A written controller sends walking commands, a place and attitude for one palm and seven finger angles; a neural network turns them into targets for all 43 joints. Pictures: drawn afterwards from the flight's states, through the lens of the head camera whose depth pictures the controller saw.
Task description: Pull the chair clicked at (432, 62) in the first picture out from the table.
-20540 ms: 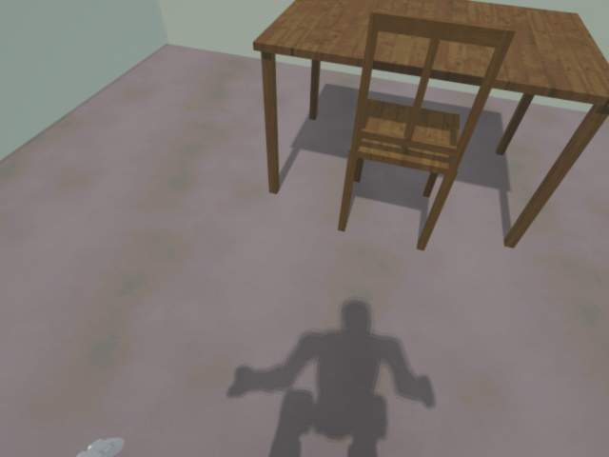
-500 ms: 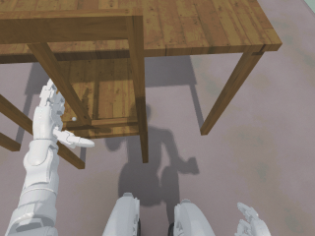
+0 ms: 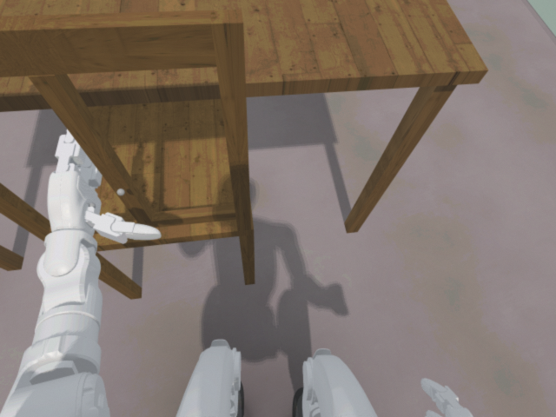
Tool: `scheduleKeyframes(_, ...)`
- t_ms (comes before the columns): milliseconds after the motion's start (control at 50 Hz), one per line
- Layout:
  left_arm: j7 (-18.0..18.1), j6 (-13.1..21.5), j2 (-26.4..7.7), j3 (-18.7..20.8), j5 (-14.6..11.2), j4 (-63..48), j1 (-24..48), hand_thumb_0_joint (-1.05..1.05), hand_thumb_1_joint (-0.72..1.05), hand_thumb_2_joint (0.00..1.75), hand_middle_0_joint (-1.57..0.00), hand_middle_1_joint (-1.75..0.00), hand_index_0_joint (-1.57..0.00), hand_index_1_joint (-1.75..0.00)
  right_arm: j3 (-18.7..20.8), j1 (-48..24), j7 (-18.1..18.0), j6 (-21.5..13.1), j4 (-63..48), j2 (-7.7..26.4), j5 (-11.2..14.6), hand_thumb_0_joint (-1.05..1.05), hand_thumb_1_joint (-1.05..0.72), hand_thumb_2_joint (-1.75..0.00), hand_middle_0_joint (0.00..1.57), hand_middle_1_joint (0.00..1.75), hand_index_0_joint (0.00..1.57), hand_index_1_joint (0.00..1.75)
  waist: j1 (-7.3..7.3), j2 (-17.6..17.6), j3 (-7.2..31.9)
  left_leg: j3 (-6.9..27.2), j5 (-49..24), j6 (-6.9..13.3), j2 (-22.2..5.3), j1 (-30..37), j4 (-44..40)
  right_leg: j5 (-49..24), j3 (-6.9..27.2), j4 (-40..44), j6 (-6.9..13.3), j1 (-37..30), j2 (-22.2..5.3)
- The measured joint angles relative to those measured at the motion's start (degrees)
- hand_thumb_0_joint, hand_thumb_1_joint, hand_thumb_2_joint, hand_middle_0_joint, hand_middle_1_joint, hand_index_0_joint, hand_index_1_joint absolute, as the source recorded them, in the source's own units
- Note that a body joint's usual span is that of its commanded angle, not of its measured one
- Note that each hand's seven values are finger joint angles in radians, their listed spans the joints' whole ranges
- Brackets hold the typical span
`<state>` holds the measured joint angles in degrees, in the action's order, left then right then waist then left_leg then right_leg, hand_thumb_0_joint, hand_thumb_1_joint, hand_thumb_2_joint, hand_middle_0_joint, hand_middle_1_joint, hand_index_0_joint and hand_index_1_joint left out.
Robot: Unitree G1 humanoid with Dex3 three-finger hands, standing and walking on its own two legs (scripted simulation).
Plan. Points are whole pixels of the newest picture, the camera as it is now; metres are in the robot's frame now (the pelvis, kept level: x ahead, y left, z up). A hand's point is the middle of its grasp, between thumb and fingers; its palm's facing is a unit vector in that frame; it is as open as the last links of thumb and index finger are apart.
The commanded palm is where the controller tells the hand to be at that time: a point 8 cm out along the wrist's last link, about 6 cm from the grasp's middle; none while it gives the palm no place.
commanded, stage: push the fingers through the gap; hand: left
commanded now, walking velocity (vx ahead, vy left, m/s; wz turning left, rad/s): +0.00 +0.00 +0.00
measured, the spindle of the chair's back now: (110, 166) +0.44 +0.25 +0.05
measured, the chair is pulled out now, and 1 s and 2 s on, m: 0.00 0.00 0.05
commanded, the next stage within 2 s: hook a spindle and tug to test in 0.18 s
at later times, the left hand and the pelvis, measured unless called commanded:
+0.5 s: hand (122, 198) +0.40 +0.23 +0.03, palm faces +0.17 -0.99 -0.03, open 16.4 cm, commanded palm +0.37 +0.27 +0.03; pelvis +0.00 +0.00 +0.00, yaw +1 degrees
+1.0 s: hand (130, 190) +0.41 +0.22 +0.03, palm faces +0.18 -0.98 -0.03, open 8.5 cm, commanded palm +0.39 +0.26 +0.03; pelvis +0.00 -0.01 +0.00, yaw +0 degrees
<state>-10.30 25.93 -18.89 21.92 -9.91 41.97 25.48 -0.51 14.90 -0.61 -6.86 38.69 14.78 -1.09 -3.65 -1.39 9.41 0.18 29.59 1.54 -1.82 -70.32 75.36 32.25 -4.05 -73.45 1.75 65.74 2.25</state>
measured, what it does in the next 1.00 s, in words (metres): stands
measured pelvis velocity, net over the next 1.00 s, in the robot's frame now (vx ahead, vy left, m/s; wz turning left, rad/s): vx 0.00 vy -0.01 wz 0.01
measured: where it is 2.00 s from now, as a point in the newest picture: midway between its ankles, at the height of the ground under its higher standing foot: outside the picture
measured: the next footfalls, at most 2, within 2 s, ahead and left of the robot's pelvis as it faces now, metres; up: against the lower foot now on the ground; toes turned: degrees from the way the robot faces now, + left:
none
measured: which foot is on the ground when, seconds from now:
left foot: down 0.00-1.00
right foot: down 0.00-1.00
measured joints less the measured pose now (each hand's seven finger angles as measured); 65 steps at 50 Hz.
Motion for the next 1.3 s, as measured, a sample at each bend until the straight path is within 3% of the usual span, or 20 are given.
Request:
scheduleKeyframes(380,0.41,1.24,0.82,-1.64,0.02,-0.72,-1.20,-0.01,-0.50,0.30,-0.07,-0.11,-0.07,-0.11,0.07,-1.32,0.11,0.18,-0.16,-0.27,0.03,0.00,-0.90,-0.90,0.20,0.30,0.21,0.30,0.68,0.06,0.10,0.33,-0.14,-0.20,0.21,0.98,-0.37,0.04,-0.27,0.33,0.17,-1.09,-0.11)
scheduleKeyframes(500,0.20,0.66,0.65,-1.64,0.12,0.60,-0.72,-0.01,-0.50,0.30,-0.13,-0.29,-0.12,-0.29,-0.14,-1.81,0.00,0.36,-0.44,-0.31,0.19,0.00,-0.90,-0.90,0.20,0.30,0.21,0.30,0.67,0.10,0.19,0.42,-0.18,-0.27,0.26,0.84,-0.22,0.10,-0.35,0.04,0.27,-0.93,-0.15)
scheduleKeyframes(680,1.11,1.38,1.15,-2.67,0.64,0.46,0.66,-0.01,-0.47,0.31,-0.26,-0.72,-0.26,-0.72,-0.09,-1.71,-0.09,0.05,-0.01,-0.24,0.02,0.00,-0.90,-0.90,0.20,0.30,0.21,0.30,0.70,-0.06,-0.19,0.62,-0.30,-0.43,0.34,0.20,0.07,0.10,-0.54,-0.33,0.42,-0.32,-0.21)
scheduleKeyframes(780,1.37,0.54,0.50,-1.49,0.92,2.34,1.75,-0.01,-0.33,0.37,-0.35,-0.98,-0.35,-0.99,-0.28,-1.42,-0.08,0.51,0.12,-0.35,-0.01,0.00,-0.90,-0.90,0.20,0.30,0.21,0.30,0.30,0.08,0.07,0.38,-0.23,-0.45,0.24,-0.12,0.15,0.21,-0.29,-0.65,0.47,0.23,-0.12)
scheduleKeyframes(940,1.92,0.20,0.51,-1.64,0.28,1.68,1.00,-0.01,0.05,0.53,-0.46,-1.32,-0.43,-1.32,0.02,-0.51,0.06,0.58,0.30,-0.28,0.13,0.00,-0.91,-0.90,0.20,0.30,0.21,0.30,0.25,-0.17,-0.17,0.35,-0.13,-0.54,0.14,0.35,-0.28,0.20,-0.21,-0.15,0.51,-0.21,0.02)
scheduleKeyframes(1180,1.26,0.41,0.18,-1.45,0.36,1.36,0.85,0.00,0.67,0.80,-0.49,-1.43,-0.48,-1.44,0.29,-0.69,0.14,0.88,0.20,-0.15,0.13,0.00,-0.91,-0.90,0.20,0.30,0.21,0.30,0.02,-0.10,-0.05,0.29,0.26,-0.49,0.09,0.43,-0.33,0.45,-0.09,0.04,0.43,-0.31,0.11)
scheduleKeyframes(1300,2.88,-0.55,1.72,-1.88,-0.29,-1.27,-1.80,0.02,0.70,0.80,-0.45,-1.44,-0.44,-1.45,0.43,-0.83,0.53,1.22,-0.55,-0.41,0.23,0.00,-0.91,-0.90,0.20,0.30,0.20,0.30,0.02,-0.20,0.25,-0.14,0.29,-0.36,0.03,1.67,-1.30,0.33,0.39,1.00,0.26,-1.38,0.19)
